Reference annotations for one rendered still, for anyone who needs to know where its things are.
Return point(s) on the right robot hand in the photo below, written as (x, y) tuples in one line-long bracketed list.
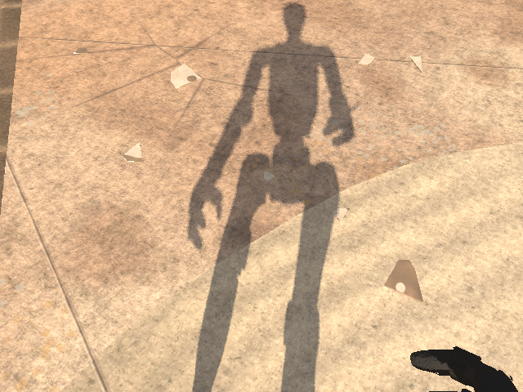
[(464, 367)]

